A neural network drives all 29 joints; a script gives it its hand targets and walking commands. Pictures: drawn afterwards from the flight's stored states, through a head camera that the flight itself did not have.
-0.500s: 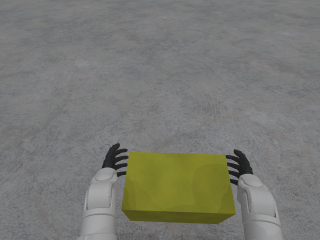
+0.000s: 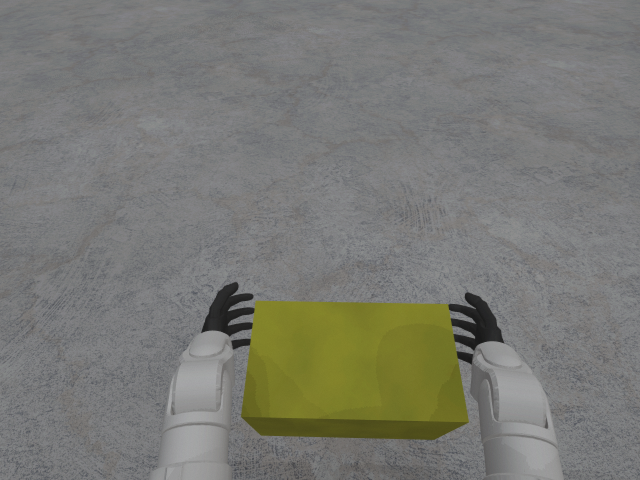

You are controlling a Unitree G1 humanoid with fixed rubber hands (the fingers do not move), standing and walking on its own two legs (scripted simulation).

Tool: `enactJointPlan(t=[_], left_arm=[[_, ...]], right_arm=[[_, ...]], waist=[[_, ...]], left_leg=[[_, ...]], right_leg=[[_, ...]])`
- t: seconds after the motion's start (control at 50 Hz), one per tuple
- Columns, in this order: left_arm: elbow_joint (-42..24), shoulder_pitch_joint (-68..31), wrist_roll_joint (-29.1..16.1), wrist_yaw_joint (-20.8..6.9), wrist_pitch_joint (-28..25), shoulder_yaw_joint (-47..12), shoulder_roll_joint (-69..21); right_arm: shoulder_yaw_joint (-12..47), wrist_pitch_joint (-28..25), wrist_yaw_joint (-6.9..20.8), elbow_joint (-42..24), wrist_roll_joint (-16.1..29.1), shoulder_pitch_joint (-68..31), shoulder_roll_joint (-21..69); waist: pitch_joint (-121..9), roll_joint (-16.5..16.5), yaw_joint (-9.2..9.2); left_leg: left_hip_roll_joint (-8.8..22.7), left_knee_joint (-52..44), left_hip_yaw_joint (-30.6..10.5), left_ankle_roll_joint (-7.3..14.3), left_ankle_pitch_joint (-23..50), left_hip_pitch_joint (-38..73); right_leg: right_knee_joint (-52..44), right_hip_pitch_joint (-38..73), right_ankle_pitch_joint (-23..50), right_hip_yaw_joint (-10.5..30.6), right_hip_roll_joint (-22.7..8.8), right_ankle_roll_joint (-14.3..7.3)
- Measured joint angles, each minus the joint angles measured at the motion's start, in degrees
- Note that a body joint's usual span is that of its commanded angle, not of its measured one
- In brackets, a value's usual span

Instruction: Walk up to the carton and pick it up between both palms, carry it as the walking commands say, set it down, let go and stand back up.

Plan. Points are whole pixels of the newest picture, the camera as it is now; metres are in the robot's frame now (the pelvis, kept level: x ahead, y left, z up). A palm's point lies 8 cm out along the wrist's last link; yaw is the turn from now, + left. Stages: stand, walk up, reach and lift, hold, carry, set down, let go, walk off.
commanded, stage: reach and lift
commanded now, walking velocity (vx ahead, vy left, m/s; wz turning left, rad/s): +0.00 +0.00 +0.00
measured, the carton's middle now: (349, 373) +0.28 +0.00 -0.05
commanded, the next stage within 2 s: hold in 0.28 s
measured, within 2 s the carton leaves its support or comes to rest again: neither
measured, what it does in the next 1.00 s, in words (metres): stands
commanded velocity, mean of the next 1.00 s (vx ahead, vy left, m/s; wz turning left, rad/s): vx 0.00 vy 0.00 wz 0.00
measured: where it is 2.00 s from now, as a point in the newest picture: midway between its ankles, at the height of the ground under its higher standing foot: outside the picture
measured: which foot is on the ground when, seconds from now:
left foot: down 0.00-1.00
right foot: down 0.00-1.00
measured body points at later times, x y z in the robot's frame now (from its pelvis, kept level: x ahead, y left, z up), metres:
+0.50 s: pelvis -0.02 +0.01 +0.00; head -0.07 +0.01 +0.44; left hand +0.28 +0.18 +0.04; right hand +0.27 -0.17 +0.03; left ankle +0.01 +0.14 -0.75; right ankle +0.00 -0.11 -0.75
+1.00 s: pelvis -0.01 +0.01 +0.00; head -0.06 +0.01 +0.45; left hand +0.27 +0.18 +0.04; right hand +0.27 -0.17 +0.03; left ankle +0.01 +0.14 -0.75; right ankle +0.00 -0.11 -0.75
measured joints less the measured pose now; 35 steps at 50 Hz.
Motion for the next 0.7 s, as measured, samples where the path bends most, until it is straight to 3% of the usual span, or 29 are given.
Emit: enactJointPlan(t=[0.44, 0.7], left_arm=[[3.3, -2.6, 0.5, -0.1, 1.1, 1.1, -0.3], [2.5, -1.4, 0.5, 0.4, 1.0, 0.9, -1.1]], right_arm=[[-1.7, 0.5, 3.0, 5.0, -0.6, -3.5, -2.0], [-1.3, 0.6, 1.4, 4.5, -0.1, -2.7, -2.0]], waist=[[-0.4, 0.4, -0.75], [-0.5, 0.5, -1.11]], left_leg=[[-0.9, 2.3, 0.5, 0.9, 0.0, -0.2], [-1.2, 1.7, 0.9, 1.2, 0.2, 0.2]], right_leg=[[1.7, 0.1, 0.2, 0.5, -0.8, 1.0], [1.4, 0.2, 0.3, 1.0, -1.1, 1.3]])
